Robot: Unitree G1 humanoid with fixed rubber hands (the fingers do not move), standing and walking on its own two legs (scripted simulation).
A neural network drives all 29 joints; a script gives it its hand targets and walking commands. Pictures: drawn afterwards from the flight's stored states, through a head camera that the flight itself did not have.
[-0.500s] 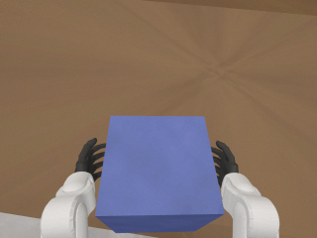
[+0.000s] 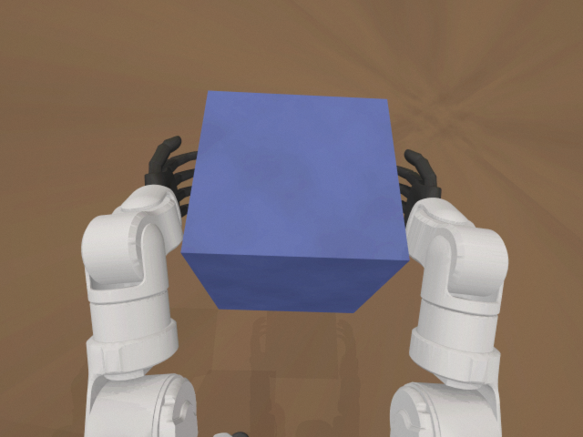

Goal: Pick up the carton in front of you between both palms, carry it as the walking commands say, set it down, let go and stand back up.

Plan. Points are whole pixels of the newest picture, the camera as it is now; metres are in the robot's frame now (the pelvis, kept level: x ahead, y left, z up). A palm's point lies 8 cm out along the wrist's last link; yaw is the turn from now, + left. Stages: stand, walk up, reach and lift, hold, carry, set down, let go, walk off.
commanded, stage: carry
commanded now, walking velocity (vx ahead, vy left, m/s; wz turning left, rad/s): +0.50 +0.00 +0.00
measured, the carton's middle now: (291, 218) +0.40 +0.01 +0.09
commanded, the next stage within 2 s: none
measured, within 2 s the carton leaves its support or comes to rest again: neither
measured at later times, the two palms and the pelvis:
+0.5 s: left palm (176, 45) +0.66 +0.19 +0.18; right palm (360, 41) +0.70 -0.10 +0.18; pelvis +0.32 -0.01 +0.06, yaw +2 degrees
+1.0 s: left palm out of the picture +0.99 +0.17 +0.26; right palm out of the picture +0.95 -0.13 +0.26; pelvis +0.61 +0.06 +0.11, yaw +0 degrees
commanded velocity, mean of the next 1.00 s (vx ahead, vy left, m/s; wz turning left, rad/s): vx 0.50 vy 0.00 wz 0.00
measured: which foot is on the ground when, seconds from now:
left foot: down 0.00-0.34, up 0.36-0.64, down 0.66-1.00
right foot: down 0.00-0.00, up 0.02-0.28, down 0.30-0.68, up 0.70-1.00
